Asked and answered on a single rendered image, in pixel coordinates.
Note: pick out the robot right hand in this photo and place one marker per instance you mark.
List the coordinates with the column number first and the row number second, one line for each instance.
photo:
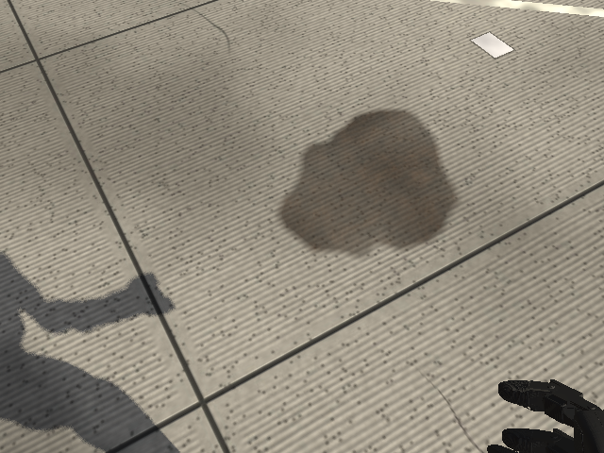
column 560, row 402

